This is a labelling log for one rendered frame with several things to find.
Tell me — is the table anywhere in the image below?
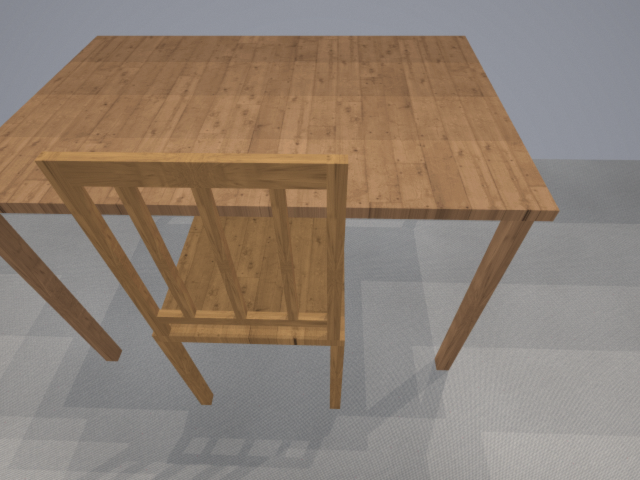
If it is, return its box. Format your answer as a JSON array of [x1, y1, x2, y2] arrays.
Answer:
[[0, 36, 560, 370]]

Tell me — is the chair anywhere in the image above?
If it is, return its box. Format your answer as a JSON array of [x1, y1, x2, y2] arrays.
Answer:
[[34, 152, 348, 409]]

